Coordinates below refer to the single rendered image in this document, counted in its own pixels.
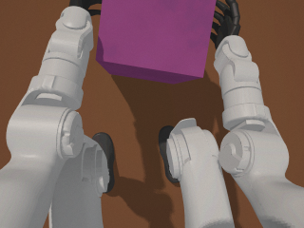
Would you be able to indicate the robot right hand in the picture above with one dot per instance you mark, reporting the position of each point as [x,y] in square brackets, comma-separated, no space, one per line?
[229,23]

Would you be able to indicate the robot right foot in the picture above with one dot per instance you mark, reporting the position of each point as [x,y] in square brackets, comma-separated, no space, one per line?
[163,136]

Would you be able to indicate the left robot upper arm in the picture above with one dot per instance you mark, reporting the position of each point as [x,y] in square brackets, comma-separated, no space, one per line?
[41,138]

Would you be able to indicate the carton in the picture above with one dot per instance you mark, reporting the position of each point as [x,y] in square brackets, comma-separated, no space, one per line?
[163,41]

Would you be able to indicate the right robot thigh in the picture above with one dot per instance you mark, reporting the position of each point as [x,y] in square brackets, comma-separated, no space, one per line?
[205,199]

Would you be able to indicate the robot left hand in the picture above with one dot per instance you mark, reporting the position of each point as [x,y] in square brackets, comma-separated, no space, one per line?
[85,4]

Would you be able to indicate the right robot forearm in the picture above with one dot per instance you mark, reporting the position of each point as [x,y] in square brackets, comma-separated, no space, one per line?
[240,88]

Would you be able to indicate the left robot forearm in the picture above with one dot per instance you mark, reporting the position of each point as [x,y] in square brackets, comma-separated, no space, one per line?
[61,75]

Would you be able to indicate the right robot upper arm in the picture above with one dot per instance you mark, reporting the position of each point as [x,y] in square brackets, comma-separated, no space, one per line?
[258,161]

